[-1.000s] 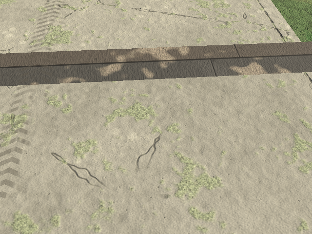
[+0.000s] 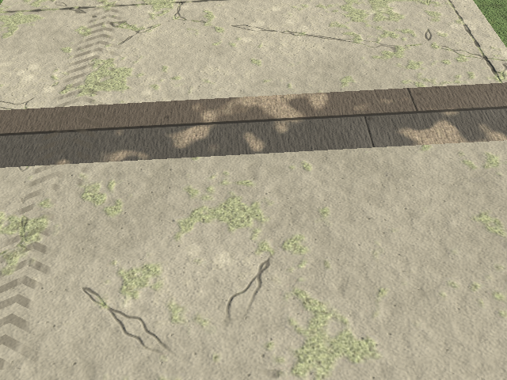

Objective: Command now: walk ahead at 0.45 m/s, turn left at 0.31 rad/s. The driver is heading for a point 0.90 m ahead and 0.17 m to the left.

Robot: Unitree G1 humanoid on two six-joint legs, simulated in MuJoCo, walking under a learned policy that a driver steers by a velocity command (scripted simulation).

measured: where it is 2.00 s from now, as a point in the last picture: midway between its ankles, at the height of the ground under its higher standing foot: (216, 278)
